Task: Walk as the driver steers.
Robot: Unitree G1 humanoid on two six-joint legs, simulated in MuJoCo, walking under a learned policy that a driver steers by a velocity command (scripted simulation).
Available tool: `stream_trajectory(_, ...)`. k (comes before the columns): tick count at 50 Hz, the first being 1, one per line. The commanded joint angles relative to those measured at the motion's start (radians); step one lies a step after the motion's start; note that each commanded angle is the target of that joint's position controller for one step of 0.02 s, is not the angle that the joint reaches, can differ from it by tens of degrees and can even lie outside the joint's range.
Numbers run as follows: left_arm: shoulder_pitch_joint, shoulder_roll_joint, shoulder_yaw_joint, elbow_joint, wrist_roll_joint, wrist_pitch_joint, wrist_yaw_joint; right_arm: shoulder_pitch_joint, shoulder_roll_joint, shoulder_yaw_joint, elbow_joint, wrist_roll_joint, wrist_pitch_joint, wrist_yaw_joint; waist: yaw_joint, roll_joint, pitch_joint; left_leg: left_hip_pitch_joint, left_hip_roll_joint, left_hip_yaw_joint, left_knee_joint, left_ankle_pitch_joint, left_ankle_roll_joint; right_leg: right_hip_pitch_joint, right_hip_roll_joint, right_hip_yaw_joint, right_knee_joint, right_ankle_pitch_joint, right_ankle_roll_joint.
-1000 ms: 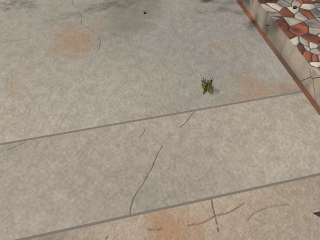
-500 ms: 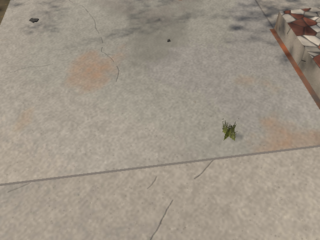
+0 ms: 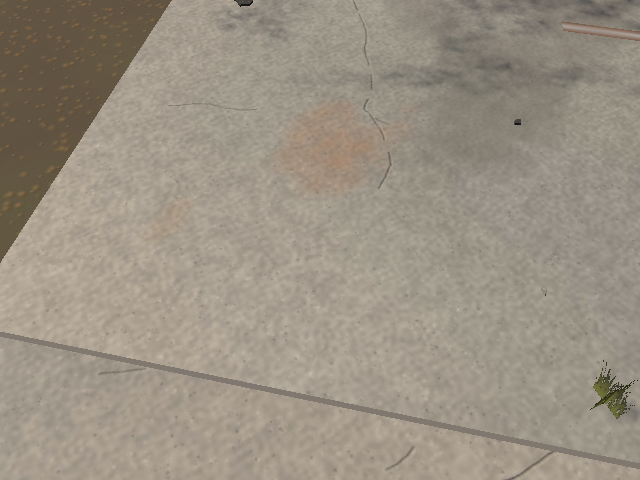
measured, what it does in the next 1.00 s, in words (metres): walks ahead, turning right: right foot, then left foot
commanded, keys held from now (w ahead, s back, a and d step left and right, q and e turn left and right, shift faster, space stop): w+e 0.86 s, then w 0.14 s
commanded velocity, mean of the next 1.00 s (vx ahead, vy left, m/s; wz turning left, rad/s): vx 0.50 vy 0.00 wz -0.34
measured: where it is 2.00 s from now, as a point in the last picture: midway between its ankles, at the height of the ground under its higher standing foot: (402, 337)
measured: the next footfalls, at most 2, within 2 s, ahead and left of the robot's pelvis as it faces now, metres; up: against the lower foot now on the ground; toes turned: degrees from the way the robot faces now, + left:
right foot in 0.44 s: +0.42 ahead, -0.15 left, +0.00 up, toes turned -9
left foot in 0.90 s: +0.72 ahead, -0.03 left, +0.00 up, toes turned -27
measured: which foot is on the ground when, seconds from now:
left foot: down 0.00-0.46, up 0.48-0.88, down 0.90-1.00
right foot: up 0.00-0.42, down 0.44-0.92, up 0.94-1.00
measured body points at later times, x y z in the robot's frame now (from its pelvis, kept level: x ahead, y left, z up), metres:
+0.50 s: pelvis +0.29 -0.06 -0.01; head +0.33 -0.07 +0.44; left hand +0.51 +0.17 -0.11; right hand +0.31 -0.35 -0.14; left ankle +0.11 +0.08 -0.65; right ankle +0.38 -0.15 -0.73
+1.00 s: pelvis +0.58 -0.08 +0.00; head +0.60 -0.08 +0.45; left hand +0.77 +0.14 -0.12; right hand +0.63 -0.39 -0.08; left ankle +0.69 -0.01 -0.73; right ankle +0.42 -0.15 -0.65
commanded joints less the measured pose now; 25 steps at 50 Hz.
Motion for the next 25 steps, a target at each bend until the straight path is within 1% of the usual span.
stream_trajectory(1,0.055,0.115,0.031,-0.050,0.011,-0.001,-0.001,-0.003,-0.070,-0.015,-0.073,-0.017,-0.027,-0.010,0.016,0.054,-0.144,0.259,0.272,-0.339,-0.303,0.250,0.188,-0.206,-0.082,0.049,-0.052,0.115,-0.003)
stream_trajectory(2,0.065,0.100,0.029,-0.043,0.013,0.012,-0.002,0.006,-0.079,-0.016,-0.061,-0.016,-0.034,-0.011,0.021,0.052,-0.136,0.229,0.267,-0.292,-0.318,0.319,0.190,-0.193,-0.082,0.037,-0.077,0.137,0.006)
stream_trajectory(3,0.053,0.088,0.026,-0.046,0.014,0.023,-0.001,0.023,-0.094,-0.018,-0.047,-0.016,-0.041,-0.014,0.019,0.050,-0.120,0.210,0.263,-0.250,-0.334,0.364,0.187,-0.203,-0.082,0.030,-0.106,0.173,0.015)
stream_trajectory(4,0.024,0.078,0.021,-0.055,0.015,0.030,0.001,0.043,-0.106,-0.020,-0.033,-0.016,-0.047,-0.018,0.011,0.050,-0.100,0.208,0.260,-0.216,-0.347,0.399,0.180,-0.232,-0.084,0.027,-0.145,0.219,0.022)
stream_trajectory(5,-0.006,0.072,0.018,-0.064,0.014,0.034,0.002,0.060,-0.110,-0.020,-0.020,-0.017,-0.049,-0.022,0.000,0.051,-0.083,0.218,0.256,-0.186,-0.356,0.416,0.169,-0.263,-0.085,0.027,-0.192,0.271,0.025)
stream_trajectory(6,-0.032,0.068,0.016,-0.070,0.012,0.035,0.000,0.074,-0.109,-0.019,-0.010,-0.017,-0.049,-0.027,-0.011,0.053,-0.071,0.231,0.248,-0.157,-0.363,0.416,0.153,-0.285,-0.081,0.027,-0.247,0.332,0.024)
stream_trajectory(8,-0.074,0.061,0.012,-0.076,0.006,0.030,-0.009,0.082,-0.108,-0.014,0.003,-0.019,-0.050,-0.033,-0.033,0.062,-0.054,0.252,0.227,-0.096,-0.377,0.377,0.114,-0.282,-0.065,0.021,-0.375,0.464,0.011)
stream_trajectory(10,-0.130,0.048,0.005,-0.089,0.000,0.025,-0.021,0.094,-0.119,-0.014,0.017,-0.021,-0.052,-0.038,-0.061,0.064,-0.031,0.274,0.232,-0.061,-0.397,0.323,0.087,-0.269,-0.041,0.007,-0.489,0.553,-0.003)
stream_trajectory(13,-0.196,0.040,-0.001,-0.118,-0.008,0.023,-0.039,0.125,-0.129,-0.016,0.048,-0.020,-0.049,-0.041,-0.093,0.057,0.009,0.368,0.272,-0.031,-0.403,0.312,0.079,-0.304,-0.011,0.009,-0.588,0.557,-0.023)
stream_trajectory(16,-0.238,0.036,-0.005,-0.152,-0.006,0.019,-0.063,0.142,-0.132,-0.018,0.071,-0.016,-0.032,-0.046,-0.101,0.050,0.025,0.493,0.315,-0.007,-0.347,0.408,0.075,-0.361,0.011,-0.007,-0.637,0.465,-0.049)
stream_trajectory(17,-0.239,0.037,-0.005,-0.162,-0.005,0.018,-0.071,0.138,-0.137,-0.020,0.073,-0.014,-0.025,-0.050,-0.094,0.054,0.020,0.522,0.325,0.003,-0.315,0.485,0.067,-0.357,0.022,-0.023,-0.645,0.416,-0.061)
stream_trajectory(18,-0.223,0.044,-0.002,-0.168,-0.003,0.019,-0.077,0.121,-0.148,-0.022,0.069,-0.013,-0.018,-0.055,-0.075,0.067,0.001,0.534,0.325,0.021,-0.267,0.628,0.056,-0.317,0.044,-0.049,-0.652,0.364,-0.077)
stream_trajectory(19,-0.192,0.059,0.005,-0.170,-0.001,0.022,-0.079,0.107,-0.164,-0.026,0.062,-0.012,-0.012,-0.062,-0.053,0.090,-0.036,0.543,0.322,0.037,-0.199,0.816,0.044,-0.251,0.077,-0.086,-0.643,0.306,-0.094)
stream_trajectory(20,-0.129,0.085,0.018,-0.164,0.002,0.027,-0.077,0.097,-0.180,-0.030,0.057,-0.011,-0.004,-0.069,-0.017,0.113,-0.087,0.545,0.315,0.051,-0.097,0.991,0.032,-0.157,0.114,-0.116,-0.632,0.253,-0.115)
stream_trajectory(21,0.003,0.126,0.040,-0.138,0.002,0.030,-0.072,0.078,-0.186,-0.029,0.051,-0.011,0.005,-0.075,0.058,0.106,-0.158,0.497,0.290,0.078,0.083,1.057,0.010,0.025,0.153,-0.129,-0.671,0.272,-0.146)
stream_trajectory(22,0.161,0.190,0.067,-0.111,0.004,0.035,-0.058,0.071,-0.177,-0.021,0.036,-0.013,0.000,-0.082,0.139,0.051,-0.248,0.300,0.254,0.094,0.349,0.855,-0.027,0.320,0.089,0.000,-0.707,0.342,-0.199)
stream_trajectory(23,0.228,0.291,0.090,-0.108,0.006,0.033,-0.047,0.185,-0.044,0.022,-0.008,-0.041,-0.027,-0.063,0.067,-0.205,-0.376,-0.157,0.060,0.065,0.759,0.031,-0.100,0.737,-0.182,0.511,-0.718,0.282,-0.391)
stream_trajectory(24,0.252,0.226,0.070,-0.108,-0.001,0.031,-0.045,0.153,-0.077,0.027,-0.003,-0.030,-0.068,-0.041,0.099,-0.182,-0.490,-0.338,-0.008,-0.129,0.901,-0.375,-0.095,0.865,-0.253,0.819,-0.869,0.190,-0.448)
stream_trajectory(25,0.213,0.177,0.057,-0.112,0.003,0.035,-0.040,0.056,-0.131,0.012,-0.036,0.011,-0.092,-0.024,0.115,-0.115,-0.350,-0.431,0.063,-0.167,0.901,-0.301,-0.073,0.777,-0.220,0.665,-0.896,0.155,-0.379)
